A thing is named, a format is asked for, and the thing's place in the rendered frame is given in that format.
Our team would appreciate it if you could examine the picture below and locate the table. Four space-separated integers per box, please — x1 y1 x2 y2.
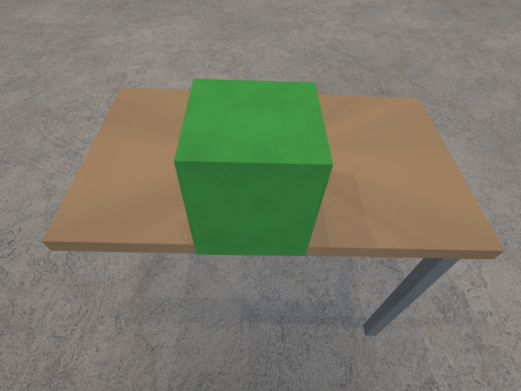
42 87 505 336

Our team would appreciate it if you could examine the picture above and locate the carton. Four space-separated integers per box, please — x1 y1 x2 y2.
174 79 333 256

